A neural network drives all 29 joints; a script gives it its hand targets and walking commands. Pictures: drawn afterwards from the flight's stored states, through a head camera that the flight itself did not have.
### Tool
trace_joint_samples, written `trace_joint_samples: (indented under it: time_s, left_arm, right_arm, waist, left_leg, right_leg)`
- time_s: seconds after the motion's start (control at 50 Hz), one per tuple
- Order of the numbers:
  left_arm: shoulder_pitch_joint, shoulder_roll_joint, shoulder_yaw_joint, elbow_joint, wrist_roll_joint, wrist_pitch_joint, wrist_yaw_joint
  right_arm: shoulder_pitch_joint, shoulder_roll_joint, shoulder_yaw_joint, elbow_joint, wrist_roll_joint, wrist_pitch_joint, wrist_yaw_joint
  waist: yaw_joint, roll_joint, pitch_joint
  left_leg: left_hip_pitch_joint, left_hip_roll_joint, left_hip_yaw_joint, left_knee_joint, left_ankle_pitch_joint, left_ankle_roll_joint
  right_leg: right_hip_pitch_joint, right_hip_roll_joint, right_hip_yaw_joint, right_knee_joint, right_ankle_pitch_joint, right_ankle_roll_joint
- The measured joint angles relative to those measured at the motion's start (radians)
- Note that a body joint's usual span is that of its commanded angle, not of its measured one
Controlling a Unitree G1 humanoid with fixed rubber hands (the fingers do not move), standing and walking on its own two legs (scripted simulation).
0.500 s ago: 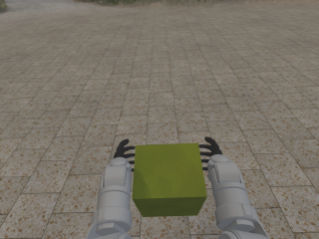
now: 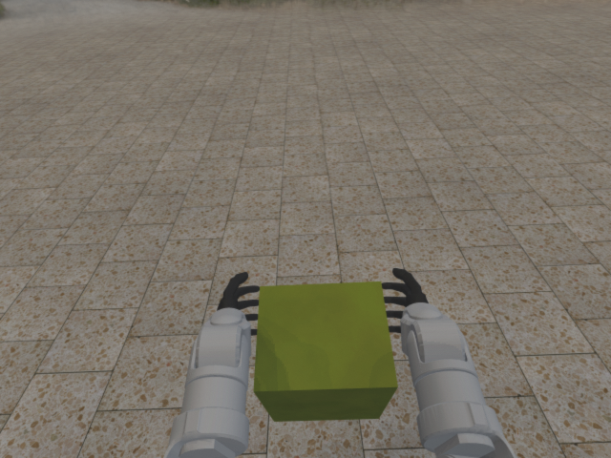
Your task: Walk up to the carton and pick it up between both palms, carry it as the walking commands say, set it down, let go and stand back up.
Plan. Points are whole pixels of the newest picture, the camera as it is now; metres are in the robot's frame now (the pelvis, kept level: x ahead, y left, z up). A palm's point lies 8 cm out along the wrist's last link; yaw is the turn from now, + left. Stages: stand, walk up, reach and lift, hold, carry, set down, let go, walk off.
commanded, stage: reach and lift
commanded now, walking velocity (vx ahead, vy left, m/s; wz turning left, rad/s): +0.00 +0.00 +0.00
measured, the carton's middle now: (323, 357) +0.31 +0.00 -0.03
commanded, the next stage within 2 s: hold in 0.44 s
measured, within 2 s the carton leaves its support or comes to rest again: neither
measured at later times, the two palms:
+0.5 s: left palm (229, 330) +0.29 +0.13 +0.06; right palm (422, 327) +0.29 -0.13 +0.06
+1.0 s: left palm (227, 332) +0.29 +0.13 +0.06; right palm (421, 331) +0.29 -0.13 +0.05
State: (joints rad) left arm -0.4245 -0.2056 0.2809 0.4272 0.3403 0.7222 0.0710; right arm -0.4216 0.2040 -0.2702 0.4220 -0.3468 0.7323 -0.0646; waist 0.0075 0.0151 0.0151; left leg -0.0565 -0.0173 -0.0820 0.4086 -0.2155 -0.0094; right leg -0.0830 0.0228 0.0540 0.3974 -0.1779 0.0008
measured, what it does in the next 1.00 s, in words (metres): stands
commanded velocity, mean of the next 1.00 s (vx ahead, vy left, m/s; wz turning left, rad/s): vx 0.03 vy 0.00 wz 0.00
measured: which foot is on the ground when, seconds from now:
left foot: down 0.00-1.00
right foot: down 0.00-1.00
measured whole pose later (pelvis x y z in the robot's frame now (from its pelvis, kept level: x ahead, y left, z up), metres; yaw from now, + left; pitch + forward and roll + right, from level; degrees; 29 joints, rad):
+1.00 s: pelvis -0.01 +0.00 +0.00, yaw +0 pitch -7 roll +0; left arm -0.36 -0.18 0.21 0.37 0.31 0.76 0.04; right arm -0.34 0.17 -0.19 0.37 -0.30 0.78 -0.06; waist -0.01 0.01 -0.05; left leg -0.12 -0.02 -0.09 0.45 -0.23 -0.01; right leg -0.13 0.02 0.05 0.43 -0.19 0.00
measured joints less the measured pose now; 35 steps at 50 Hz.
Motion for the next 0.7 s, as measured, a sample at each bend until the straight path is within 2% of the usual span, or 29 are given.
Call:
trace_joint_samples:
  time_s: [0.7]
  left_arm:
    - [0.056,0.022,-0.052,-0.042,-0.029,0.037,-0.028]
  right_arm:
    - [0.059,-0.022,0.058,-0.046,0.034,0.047,0.011]
  waist:
    - [-0.013,-0.003,-0.015]
  left_leg:
    - [0.007,-0.002,0.002,0.015,0.001,0.004]
  right_leg:
    - [0.012,0.0,0.003,0.003,0.008,0.003]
